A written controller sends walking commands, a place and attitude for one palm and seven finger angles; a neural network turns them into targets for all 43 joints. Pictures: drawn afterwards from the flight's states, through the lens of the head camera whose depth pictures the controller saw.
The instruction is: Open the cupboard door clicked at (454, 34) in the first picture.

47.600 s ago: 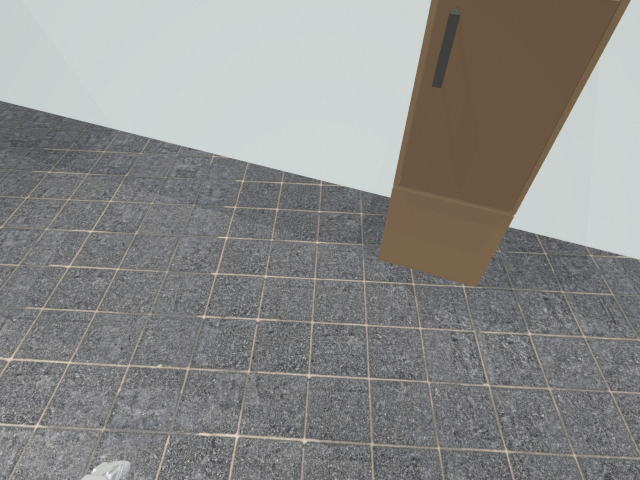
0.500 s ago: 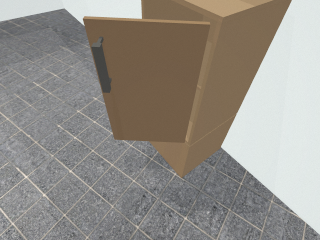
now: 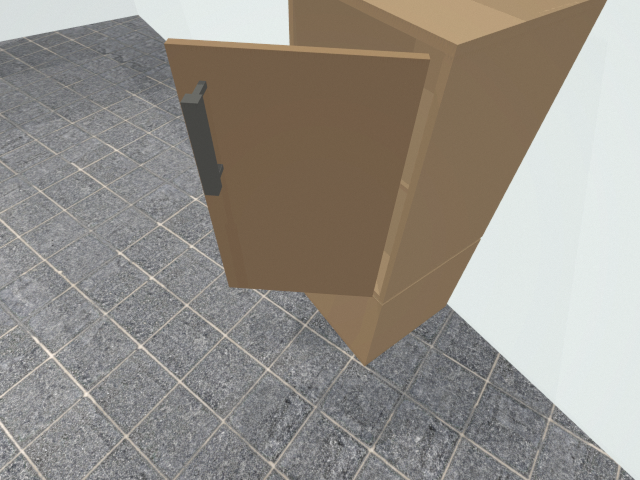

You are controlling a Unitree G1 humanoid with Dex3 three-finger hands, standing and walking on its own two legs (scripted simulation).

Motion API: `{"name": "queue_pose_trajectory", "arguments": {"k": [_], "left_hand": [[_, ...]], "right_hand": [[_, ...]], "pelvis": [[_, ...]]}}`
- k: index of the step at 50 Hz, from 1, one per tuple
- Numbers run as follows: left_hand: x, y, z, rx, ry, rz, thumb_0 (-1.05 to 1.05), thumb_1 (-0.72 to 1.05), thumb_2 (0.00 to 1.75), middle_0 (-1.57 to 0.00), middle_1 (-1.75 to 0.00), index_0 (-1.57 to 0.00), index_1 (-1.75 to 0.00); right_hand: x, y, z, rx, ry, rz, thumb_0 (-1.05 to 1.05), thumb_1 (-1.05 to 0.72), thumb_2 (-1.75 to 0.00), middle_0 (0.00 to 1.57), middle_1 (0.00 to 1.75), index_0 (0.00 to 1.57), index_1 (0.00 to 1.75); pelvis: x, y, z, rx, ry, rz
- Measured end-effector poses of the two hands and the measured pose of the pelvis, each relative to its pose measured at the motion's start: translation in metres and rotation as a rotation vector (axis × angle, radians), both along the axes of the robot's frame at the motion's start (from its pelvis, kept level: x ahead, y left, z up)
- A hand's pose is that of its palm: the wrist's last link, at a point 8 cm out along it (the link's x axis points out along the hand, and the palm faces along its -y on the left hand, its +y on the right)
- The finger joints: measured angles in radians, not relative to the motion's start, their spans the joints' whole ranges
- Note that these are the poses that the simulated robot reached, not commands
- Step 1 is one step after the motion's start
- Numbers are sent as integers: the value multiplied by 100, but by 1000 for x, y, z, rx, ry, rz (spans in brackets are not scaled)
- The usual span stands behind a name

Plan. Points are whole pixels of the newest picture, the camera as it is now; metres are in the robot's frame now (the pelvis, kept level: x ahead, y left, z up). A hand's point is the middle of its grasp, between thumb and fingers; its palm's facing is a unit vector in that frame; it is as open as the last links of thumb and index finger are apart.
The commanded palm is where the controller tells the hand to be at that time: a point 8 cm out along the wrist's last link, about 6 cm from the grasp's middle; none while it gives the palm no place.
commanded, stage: come to a stop and stand still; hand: left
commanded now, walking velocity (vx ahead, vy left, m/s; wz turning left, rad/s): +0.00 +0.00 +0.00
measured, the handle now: (207, 140) +0.56 +0.21 +0.11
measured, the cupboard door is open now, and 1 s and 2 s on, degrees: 50 50 50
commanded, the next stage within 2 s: look again from close up in 0.14 s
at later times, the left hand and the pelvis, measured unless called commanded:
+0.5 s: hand out of the picture +0.01 +0.20 -0.18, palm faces +0.00 -0.97 -0.23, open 7.3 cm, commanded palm none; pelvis -0.01 +0.02 -0.01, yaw -1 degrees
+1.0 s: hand out of the picture -0.05 +0.22 -0.18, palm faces -0.01 -0.98 -0.21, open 7.3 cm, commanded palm none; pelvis -0.03 +0.03 -0.01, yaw -2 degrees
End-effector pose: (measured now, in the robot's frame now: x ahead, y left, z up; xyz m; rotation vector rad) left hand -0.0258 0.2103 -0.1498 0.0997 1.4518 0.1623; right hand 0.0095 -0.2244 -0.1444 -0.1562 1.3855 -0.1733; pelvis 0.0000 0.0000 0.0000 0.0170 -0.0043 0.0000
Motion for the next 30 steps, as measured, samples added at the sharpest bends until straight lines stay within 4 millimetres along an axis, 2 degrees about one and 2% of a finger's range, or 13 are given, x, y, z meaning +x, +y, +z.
{"name": "queue_pose_trajectory", "arguments": {"k": [12,16,24,30], "left_hand": [[19,8,2,26,-31,-8,1,91,90,-20,-30,-20,-30],[21,12,2,40,-51,-59,1,91,90,-20,-30,-20,-30],[34,38,-2,68,-122,-73,1,91,90,-20,-30,-20,-30],[36,53,-1,71,-154,-87,1,91,90,-20,-30,-20,-30]], "right_hand": [[0,1,-2,10,17,1,0,-92,-90,20,29,20,30],[3,0,-6,12,-22,-6,1,-92,-90,20,29,20,30],[-1,17,-12,14,-82,-8,0,-91,-90,20,29,19,30],[-9,25,-9,7,-96,0,1,-93,-90,20,29,20,30]], "pelvis": [[7,-1,0,4,-2,4],[2,6,-5,-20,15,-19],[-8,22,-13,-14,-7,-25],[-21,30,-13,-15,-18,-26]]}}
